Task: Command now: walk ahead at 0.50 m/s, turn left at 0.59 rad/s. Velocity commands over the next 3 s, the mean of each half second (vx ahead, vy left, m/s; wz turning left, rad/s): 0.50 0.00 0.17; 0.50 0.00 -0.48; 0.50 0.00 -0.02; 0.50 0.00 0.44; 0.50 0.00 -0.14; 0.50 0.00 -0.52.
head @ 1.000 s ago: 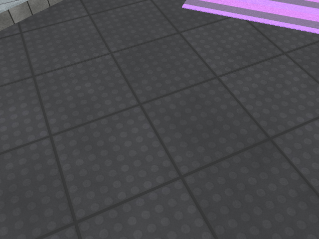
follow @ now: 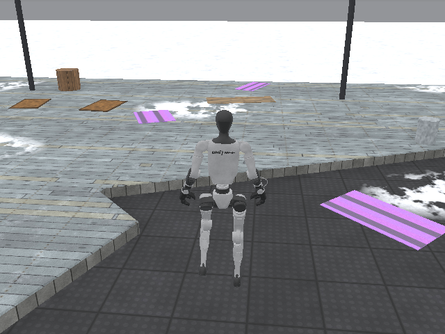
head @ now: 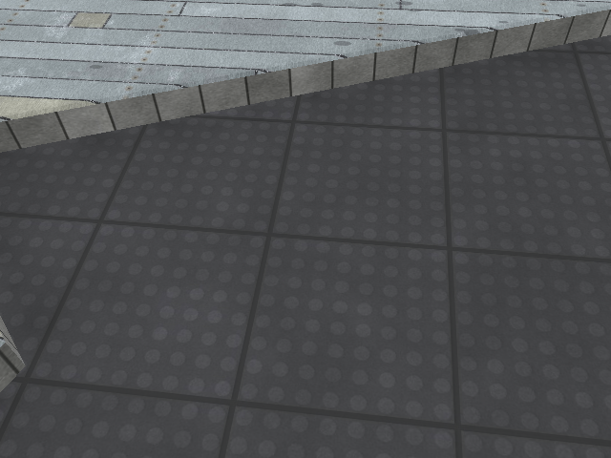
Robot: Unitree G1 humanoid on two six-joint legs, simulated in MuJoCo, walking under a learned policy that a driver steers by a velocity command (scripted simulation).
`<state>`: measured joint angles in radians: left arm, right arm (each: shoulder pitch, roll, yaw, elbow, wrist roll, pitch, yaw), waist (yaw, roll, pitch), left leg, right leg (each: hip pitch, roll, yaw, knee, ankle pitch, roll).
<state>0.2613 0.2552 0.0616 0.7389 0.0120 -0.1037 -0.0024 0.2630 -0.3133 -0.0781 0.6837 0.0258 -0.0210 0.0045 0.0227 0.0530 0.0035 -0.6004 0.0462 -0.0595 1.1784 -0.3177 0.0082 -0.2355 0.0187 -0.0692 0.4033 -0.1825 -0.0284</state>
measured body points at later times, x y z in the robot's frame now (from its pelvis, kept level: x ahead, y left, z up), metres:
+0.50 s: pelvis +0.26 +0.08 +0.00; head +0.29 +0.09 +0.45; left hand +0.33 +0.37 -0.13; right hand +0.39 -0.18 -0.10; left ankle +0.27 +0.17 -0.74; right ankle +0.26 -0.09 -0.65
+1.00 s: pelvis +0.54 +0.00 -0.01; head +0.58 -0.02 +0.44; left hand +0.71 +0.25 -0.11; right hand +0.62 -0.30 -0.11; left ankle +0.51 +0.18 -0.65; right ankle +0.57 -0.07 -0.74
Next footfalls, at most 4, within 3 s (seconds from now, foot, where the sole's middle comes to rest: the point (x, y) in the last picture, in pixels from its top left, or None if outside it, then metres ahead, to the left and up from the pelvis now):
0.30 left None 0.31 0.18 -0.78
0.84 right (372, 407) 0.61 -0.08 -0.78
1.36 left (321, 283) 0.95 0.04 -0.78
1.86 right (398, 211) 1.20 -0.19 -0.78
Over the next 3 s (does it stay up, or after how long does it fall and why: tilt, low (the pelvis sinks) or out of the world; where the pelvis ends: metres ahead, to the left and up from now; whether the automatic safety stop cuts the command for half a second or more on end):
stays up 1.59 -0.13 -0.01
